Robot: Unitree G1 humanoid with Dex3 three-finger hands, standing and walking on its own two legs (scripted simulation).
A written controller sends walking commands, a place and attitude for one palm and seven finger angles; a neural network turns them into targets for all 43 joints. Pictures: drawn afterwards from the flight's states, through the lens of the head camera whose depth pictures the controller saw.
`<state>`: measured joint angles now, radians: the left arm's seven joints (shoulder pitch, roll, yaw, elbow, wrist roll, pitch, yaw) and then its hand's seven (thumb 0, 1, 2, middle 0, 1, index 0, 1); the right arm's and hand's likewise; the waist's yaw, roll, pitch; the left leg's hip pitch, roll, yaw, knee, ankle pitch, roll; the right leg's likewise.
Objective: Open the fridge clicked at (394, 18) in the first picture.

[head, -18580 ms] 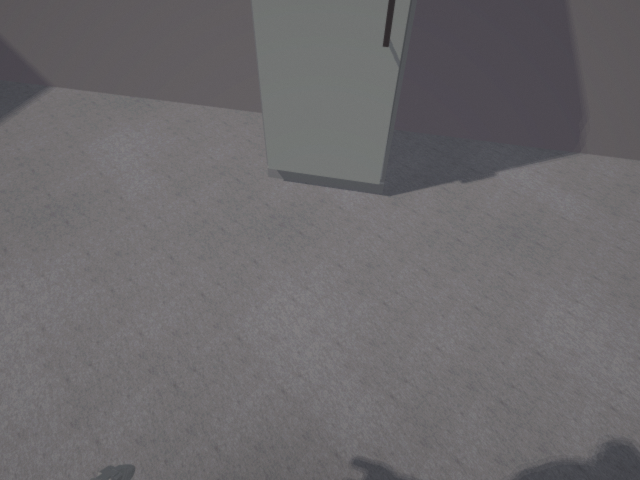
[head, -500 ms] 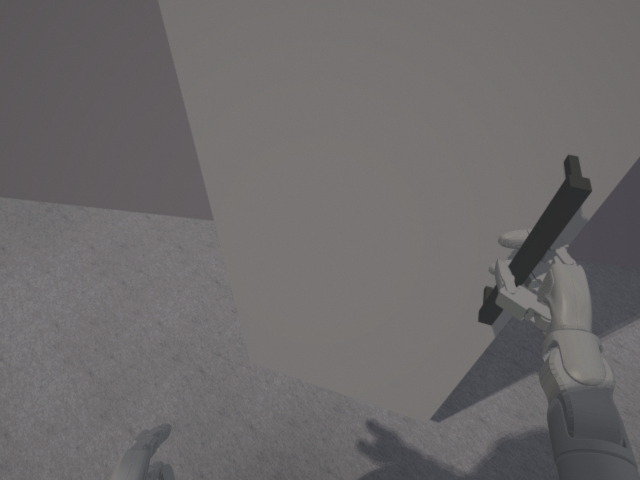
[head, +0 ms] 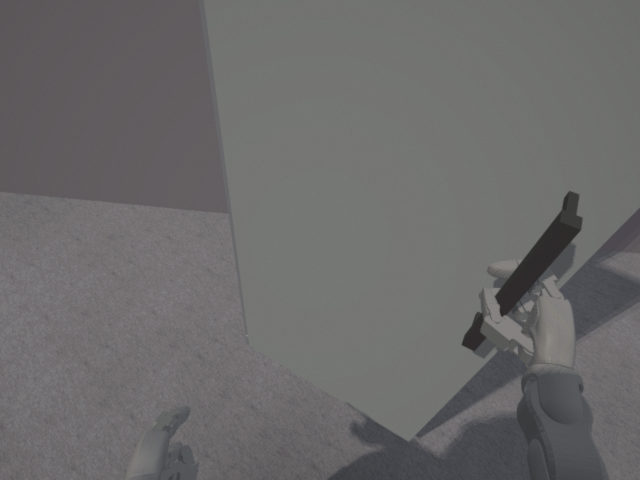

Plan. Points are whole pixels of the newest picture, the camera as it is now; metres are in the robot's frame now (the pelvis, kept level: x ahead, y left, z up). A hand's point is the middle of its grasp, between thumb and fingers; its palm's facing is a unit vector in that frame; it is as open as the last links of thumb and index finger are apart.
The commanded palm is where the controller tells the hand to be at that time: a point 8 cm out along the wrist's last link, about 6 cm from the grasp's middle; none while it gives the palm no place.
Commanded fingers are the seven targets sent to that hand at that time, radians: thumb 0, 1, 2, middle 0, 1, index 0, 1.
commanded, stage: walk backward, drawing the door open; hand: right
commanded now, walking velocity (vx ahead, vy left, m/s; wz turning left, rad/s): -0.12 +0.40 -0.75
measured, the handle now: (512, 282) +0.36 -0.21 +0.09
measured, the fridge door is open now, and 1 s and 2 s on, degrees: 26 59 83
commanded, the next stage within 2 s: stop walking and hold the door back in 1.38 s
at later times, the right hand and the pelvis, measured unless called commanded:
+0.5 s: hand (422, 401) +0.20 -0.08 +0.08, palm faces +0.31 +0.94 -0.17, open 6.1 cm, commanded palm +0.16 -0.12 +0.08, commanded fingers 0.00 -0.90 -0.90 0.45 1.40 0.45 1.40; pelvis -0.02 +0.13 +0.00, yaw -21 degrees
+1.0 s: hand (296, 451) +0.15 +0.04 +0.08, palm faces +0.78 +0.57 -0.26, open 6.3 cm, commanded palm +0.08 +0.04 +0.08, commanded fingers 0.00 -0.90 -0.90 0.45 1.40 0.45 1.40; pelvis +0.08 +0.36 -0.02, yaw -46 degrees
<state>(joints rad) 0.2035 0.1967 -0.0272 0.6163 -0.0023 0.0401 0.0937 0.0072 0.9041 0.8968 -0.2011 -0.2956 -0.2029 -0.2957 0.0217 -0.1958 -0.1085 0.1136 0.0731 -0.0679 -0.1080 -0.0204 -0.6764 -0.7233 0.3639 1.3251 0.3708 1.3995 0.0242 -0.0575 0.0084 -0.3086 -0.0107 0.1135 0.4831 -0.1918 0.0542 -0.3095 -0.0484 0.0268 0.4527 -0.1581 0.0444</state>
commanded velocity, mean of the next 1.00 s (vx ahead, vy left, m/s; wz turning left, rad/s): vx -0.15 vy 0.39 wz -0.73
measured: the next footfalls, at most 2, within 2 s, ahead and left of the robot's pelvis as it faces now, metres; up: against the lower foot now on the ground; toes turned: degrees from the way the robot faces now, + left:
right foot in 0.28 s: +0.01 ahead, -0.07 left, +0.00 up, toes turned -15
left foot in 0.56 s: +0.08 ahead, +0.30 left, +0.00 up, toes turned -24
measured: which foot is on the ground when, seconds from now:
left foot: down 0.00-0.28, up 0.30-0.54, down 0.56-0.78, up 0.80-1.00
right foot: down 0.00-0.08, up 0.10-0.26, down 0.28-0.60, up 0.62-0.76, down 0.78-1.00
